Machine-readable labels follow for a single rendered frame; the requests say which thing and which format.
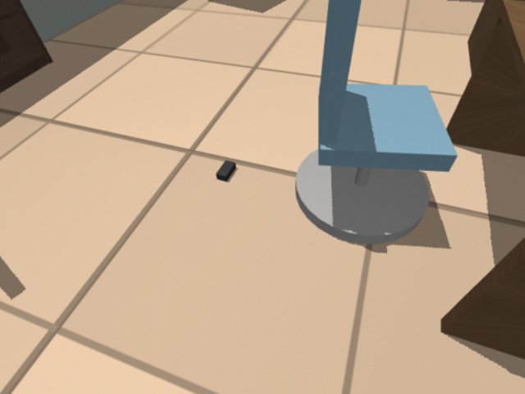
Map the small box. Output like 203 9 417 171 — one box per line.
216 160 236 181

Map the desk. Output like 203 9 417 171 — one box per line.
441 0 525 360

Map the bookshelf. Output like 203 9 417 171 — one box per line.
0 0 53 93

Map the office chair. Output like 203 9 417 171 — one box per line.
295 0 458 245

